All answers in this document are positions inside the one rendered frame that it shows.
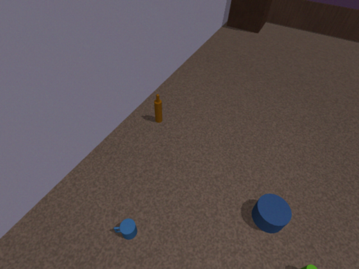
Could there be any bed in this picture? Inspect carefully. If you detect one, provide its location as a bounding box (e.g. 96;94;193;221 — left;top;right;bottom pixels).
266;0;359;41

